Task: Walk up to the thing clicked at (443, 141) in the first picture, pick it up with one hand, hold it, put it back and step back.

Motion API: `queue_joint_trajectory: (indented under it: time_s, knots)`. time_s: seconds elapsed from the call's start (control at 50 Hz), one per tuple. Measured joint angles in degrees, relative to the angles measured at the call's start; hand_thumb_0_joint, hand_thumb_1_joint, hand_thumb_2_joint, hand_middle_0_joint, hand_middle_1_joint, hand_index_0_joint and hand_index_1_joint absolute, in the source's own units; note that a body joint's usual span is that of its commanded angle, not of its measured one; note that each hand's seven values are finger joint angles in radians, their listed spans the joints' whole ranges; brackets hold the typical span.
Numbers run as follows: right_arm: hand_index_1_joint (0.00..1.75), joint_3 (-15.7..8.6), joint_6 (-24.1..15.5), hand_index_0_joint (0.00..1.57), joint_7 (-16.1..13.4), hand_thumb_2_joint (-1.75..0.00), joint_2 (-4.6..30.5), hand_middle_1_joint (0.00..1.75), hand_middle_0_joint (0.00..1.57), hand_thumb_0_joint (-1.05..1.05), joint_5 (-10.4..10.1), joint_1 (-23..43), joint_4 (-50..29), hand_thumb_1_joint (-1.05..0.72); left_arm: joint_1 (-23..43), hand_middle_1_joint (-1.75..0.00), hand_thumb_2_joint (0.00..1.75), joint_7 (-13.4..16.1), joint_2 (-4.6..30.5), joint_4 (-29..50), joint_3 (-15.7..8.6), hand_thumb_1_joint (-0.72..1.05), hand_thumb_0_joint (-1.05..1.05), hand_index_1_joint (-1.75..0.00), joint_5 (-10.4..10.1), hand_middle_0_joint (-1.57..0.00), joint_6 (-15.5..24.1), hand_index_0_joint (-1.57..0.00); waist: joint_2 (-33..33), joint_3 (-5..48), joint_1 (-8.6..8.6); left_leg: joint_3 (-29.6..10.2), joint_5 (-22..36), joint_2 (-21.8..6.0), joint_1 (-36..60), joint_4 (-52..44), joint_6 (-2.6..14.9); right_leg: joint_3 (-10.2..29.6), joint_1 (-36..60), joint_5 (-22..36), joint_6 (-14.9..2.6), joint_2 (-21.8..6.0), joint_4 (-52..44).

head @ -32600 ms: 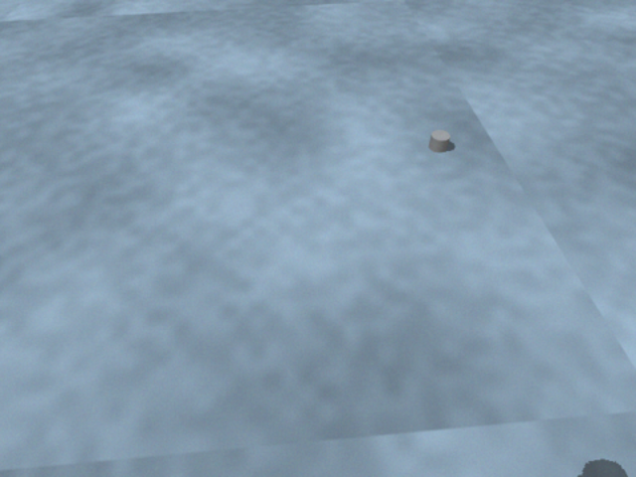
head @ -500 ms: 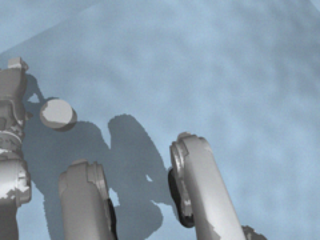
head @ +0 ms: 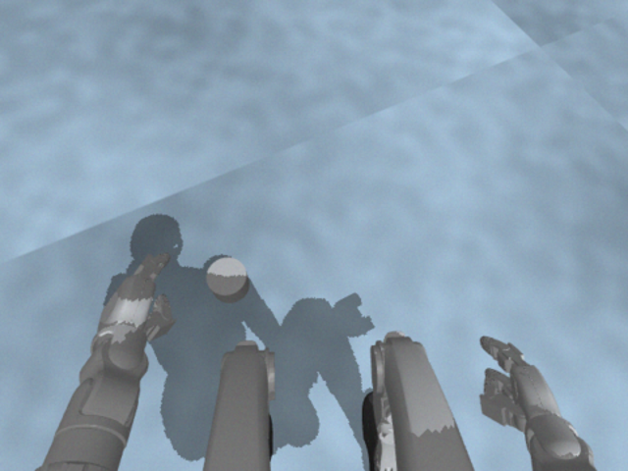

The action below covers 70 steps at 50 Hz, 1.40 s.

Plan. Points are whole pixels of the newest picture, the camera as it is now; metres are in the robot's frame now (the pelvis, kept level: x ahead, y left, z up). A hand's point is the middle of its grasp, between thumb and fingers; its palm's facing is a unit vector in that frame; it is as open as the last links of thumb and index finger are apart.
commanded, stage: home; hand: left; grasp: from above
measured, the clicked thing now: (228, 280) +0.50 +0.20 -0.49
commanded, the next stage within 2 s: none
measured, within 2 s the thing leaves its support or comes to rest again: neither
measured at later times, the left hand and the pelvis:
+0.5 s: hand (126, 355) +0.25 +0.18 +0.10, palm faces +0.09 -0.97 -0.22, open 7.4 cm; pelvis +0.06 -0.01 +0.17, yaw +2 degrees
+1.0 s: hand (98, 388) +0.22 +0.18 +0.14, palm faces +0.10 -0.98 -0.20, open 7.4 cm; pelvis +0.07 -0.01 +0.19, yaw +3 degrees
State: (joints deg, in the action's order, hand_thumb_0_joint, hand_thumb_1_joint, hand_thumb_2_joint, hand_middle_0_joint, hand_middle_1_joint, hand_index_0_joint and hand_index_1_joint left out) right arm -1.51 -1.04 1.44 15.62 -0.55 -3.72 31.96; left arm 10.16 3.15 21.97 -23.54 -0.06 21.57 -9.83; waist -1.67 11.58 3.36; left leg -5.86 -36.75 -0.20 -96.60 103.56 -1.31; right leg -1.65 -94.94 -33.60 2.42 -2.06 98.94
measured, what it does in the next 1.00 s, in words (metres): rises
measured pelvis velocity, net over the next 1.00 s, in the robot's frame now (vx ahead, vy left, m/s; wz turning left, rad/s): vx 0.07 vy -0.01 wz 0.05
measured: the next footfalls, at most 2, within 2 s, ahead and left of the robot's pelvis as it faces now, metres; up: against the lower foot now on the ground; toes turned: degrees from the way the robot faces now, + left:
none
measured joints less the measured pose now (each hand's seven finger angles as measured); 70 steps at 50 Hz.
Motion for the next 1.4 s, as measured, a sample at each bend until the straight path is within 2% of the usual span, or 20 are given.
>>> queue_joint_trajectory:
  time_s: [0.1, 0.18, 0.34, 0.46, 0.54, 0.7, 0.84, 0.96, 1.4]
  knots:
    - [0.30, 2.1, -1.7, 0.21, -2.2, -0.89, -2.2, 0.30, 0.20, 0.01, -0.8, 0.0, -1.2, -0.91, -7.9, -0.31, 0.90, 0.4, -2.6, 6.1, 0.7, 0.88, 0.01, -0.30, -8.8, -0.21, -4.3, -0.21, 0.2, -0.2, -0.03, 0.3, 1.3, -0.5, 9.1, -7.4, -0.13, -0.2, 8.8, 1.3, -0.34, 0.1, -7.0]
    - [0.30, 3.6, -3.2, 0.21, -3.9, -0.89, -3.7, 0.30, 0.20, 0.01, -1.1, -1.5, -1.5, -0.91, -13.1, -0.31, 0.90, 1.4, -4.3, 10.1, 0.7, 0.89, 0.01, -0.30, -13.8, -0.21, -6.7, -0.21, 0.3, -0.5, 0.26, 0.5, 2.2, -0.8, 16.5, -13.3, -0.23, -0.5, 16.2, 2.0, -0.51, 0.2, -12.7]
    - [0.30, 5.1, -4.9, 0.21, -7.4, -0.89, -4.4, 0.30, 0.21, 0.01, -1.7, -7.3, -1.0, -0.91, -21.6, -0.31, 0.90, 2.3, -7.6, 17.3, -1.5, 0.89, 0.02, -0.30, -21.2, -0.21, -12.3, -0.21, -0.3, -1.1, 0.64, 0.7, 4.1, -1.5, 31.6, -25.4, -0.44, -1.0, 31.3, 4.0, -0.73, 0.6, -25.0]
    - [0.30, 4.7, -6.7, 0.21, -9.8, -0.89, -3.9, 0.30, 0.21, 0.01, -1.5, -11.8, -1.1, -0.91, -29.1, -0.31, 0.90, 1.8, -9.1, 23.2, -2.6, 0.90, 0.02, -0.30, -24.6, -0.21, -15.4, -0.21, -0.9, -1.2, 0.77, 1.1, 5.8, -2.1, 42.4, -34.4, -0.36, -1.1, 42.2, 5.8, -0.81, 1.0, -34.1]
    - [0.30, 4.0, -7.9, 0.21, -10.9, -0.89, -3.5, 0.30, 0.20, 0.02, -1.3, -13.9, -1.8, -0.91, -34.4, -0.31, 0.90, 1.2, -9.7, 27.7, -2.6, 0.90, 0.02, -0.30, -25.5, -0.21, -16.6, -0.21, -1.3, -1.1, 0.53, 1.4, 6.9, -2.3, 48.6, -39.5, -0.28, -1.1, 48.5, 7.0, -0.82, 1.1, -39.4]
    - [0.30, 3.1, -10.3, 0.21, -11.9, -0.89, -2.9, 0.30, 0.20, 0.02, -0.5, -13.8, -2.8, -0.91, -40.2, -0.31, 0.90, -0.7, -9.6, 32.0, -2.1, 0.90, 0.01, -0.30, -25.2, -0.21, -16.8, -0.20, -1.8, -0.7, -0.47, 1.5, 8.1, -2.2, 55.7, -44.9, -0.18, -1.3, 55.7, 8.1, -0.80, 1.0, -44.8]
    - [0.30, 3.3, -12.3, 0.21, -11.7, -0.89, -3.0, 0.30, 0.20, 0.02, 0.2, -11.7, -3.0, -0.91, -39.3, -0.30, 0.90, -2.2, -9.5, 30.3, -1.8, 0.90, 0.01, -0.30, -24.5, -0.20, -16.8, -0.20, -1.0, -1.8, -1.25, 1.3, 8.6, -2.0, 57.2, -45.7, -0.30, -1.5, 57.2, 8.2, -0.87, 0.7, -45.3]
    - [0.30, 3.6, -13.2, 0.21, -11.4, -0.89, -3.1, 0.30, 0.21, 0.02, 0.4, -11.1, -2.6, -0.90, -38.7, -0.30, 0.90, -2.2, -9.5, 30.6, -1.6, 0.90, 0.02, -0.30, -24.1, -0.20, -16.6, -0.20, -0.5, -2.7, -1.55, 1.1, 8.7, -2.0, 57.3, -45.7, -0.41, -1.7, 57.4, 8.3, -0.97, 0.8, -45.3]
    - [0.30, 3.5, -13.2, 0.21, -11.8, -0.89, -3.3, 0.30, 0.21, 0.02, 0.4, -13.2, -0.6, -0.90, -38.8, -0.30, 0.90, -2.0, -9.5, 31.0, -1.7, 0.90, 0.02, -0.30, -24.3, -0.20, -16.4, -0.20, -1.0, -2.8, -1.13, 1.6, 8.3, -2.2, 57.0, -45.4, -0.35, -1.2, 56.8, 8.2, -0.91, 1.0, -45.0]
